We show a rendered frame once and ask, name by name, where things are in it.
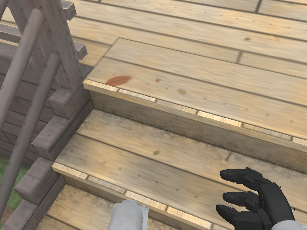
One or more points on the right robot hand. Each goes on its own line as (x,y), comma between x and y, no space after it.
(265,210)

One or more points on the left robot thigh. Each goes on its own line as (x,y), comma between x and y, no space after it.
(128,215)

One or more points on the right robot forearm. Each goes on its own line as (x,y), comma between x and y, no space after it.
(287,225)

